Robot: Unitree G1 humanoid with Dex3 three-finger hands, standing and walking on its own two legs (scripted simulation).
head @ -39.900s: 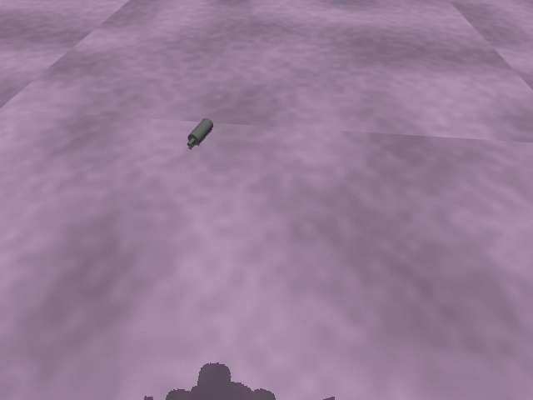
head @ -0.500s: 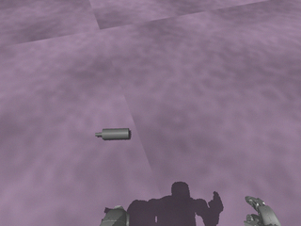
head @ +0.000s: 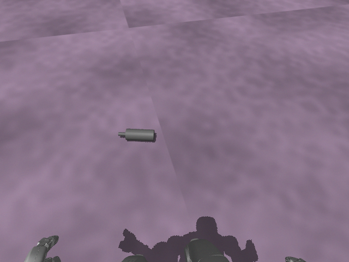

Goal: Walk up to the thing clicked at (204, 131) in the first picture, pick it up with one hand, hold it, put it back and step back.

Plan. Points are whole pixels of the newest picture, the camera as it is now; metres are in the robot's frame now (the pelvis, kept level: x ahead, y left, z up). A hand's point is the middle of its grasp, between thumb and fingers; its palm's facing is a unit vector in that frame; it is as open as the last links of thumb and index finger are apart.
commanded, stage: step back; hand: left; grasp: from above
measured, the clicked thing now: (136, 134) +0.92 +0.22 -0.72
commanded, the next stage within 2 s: stand in 1.40 s
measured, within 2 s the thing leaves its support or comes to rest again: neither
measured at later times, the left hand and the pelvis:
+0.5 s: hand out of the picture -0.10 +0.27 -0.13, palm faces +0.06 -0.88 -0.46, open 7.4 cm; pelvis -0.16 -0.02 +0.00, yaw +3 degrees
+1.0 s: hand out of the picture -0.13 +0.25 -0.14, palm faces +0.05 -0.93 -0.37, open 7.4 cm; pelvis -0.17 -0.01 +0.00, yaw +2 degrees
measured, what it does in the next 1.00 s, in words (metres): walks backwards: right foot, then left foot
